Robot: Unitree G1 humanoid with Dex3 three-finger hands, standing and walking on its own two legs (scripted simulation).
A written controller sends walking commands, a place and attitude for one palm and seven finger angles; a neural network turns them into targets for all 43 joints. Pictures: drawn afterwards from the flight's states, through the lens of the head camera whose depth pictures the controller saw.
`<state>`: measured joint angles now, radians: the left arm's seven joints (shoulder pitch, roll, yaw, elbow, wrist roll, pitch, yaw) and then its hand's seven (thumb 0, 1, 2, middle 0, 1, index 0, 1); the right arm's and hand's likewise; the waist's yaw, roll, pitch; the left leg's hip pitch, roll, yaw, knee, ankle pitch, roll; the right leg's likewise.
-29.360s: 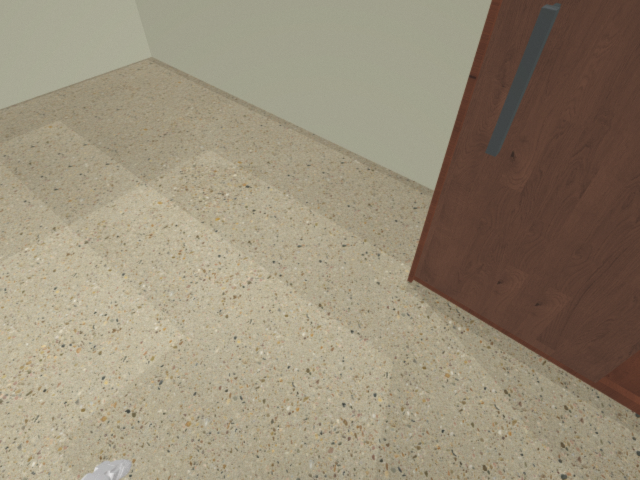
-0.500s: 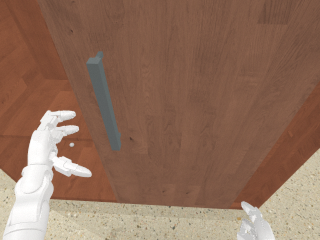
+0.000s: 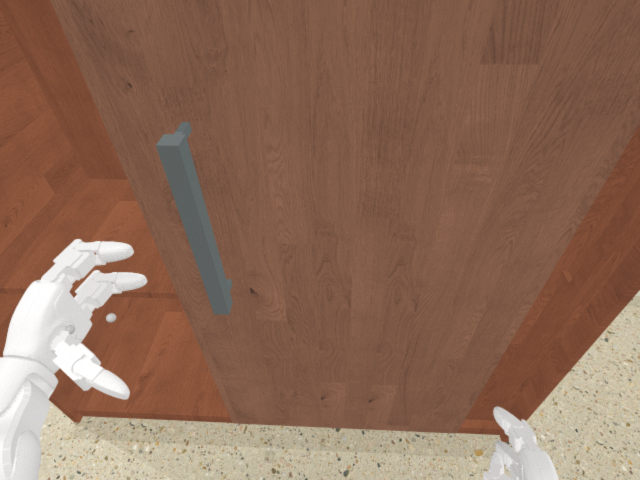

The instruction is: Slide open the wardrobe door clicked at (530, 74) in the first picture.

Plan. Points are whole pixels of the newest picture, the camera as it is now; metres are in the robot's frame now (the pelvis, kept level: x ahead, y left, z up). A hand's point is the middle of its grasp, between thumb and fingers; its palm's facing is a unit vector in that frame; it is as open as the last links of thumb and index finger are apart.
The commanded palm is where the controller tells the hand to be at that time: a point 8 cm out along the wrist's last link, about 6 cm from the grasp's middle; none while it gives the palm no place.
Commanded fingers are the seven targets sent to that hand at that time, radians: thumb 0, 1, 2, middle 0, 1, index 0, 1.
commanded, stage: draw the hand back to the body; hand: left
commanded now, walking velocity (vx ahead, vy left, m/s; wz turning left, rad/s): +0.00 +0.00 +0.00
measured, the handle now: (206, 230) +0.43 +0.21 +0.10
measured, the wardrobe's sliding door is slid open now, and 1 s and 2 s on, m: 0.49 0.49 0.49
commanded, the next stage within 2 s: step back with the hand held close in 1.34 s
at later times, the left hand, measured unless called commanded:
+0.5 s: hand (65, 353) +0.20 +0.28 +0.14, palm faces +0.39 -0.87 -0.29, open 13.3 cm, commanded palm +0.16 +0.31 +0.16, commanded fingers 0.00 0.10 0.51 -0.23 -0.77 -0.23 -0.77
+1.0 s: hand (29, 334) +0.19 +0.28 +0.18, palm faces +0.45 -0.81 -0.37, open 8.4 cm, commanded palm +0.15 +0.32 +0.19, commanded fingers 0.00 0.90 0.90 -0.20 -0.30 -0.20 -0.30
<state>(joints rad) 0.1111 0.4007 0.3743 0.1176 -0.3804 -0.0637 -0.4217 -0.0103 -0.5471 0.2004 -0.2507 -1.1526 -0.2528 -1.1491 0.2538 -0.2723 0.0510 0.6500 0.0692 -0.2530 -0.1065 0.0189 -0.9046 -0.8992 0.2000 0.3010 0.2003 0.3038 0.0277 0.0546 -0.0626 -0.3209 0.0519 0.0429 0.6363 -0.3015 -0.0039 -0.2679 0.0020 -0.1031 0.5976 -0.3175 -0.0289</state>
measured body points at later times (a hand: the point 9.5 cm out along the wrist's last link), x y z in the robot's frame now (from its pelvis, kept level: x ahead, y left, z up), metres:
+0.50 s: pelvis -0.01 +0.02 +0.01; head -0.03 +0.01 +0.46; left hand +0.17 +0.32 +0.15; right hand +0.19 -0.20 -0.06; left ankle +0.02 +0.12 -0.73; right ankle +0.00 -0.10 -0.73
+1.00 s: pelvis +0.01 +0.02 +0.02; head -0.03 +0.01 +0.46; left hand +0.16 +0.32 +0.20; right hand +0.20 -0.20 -0.06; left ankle +0.02 +0.12 -0.73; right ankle +0.00 -0.10 -0.73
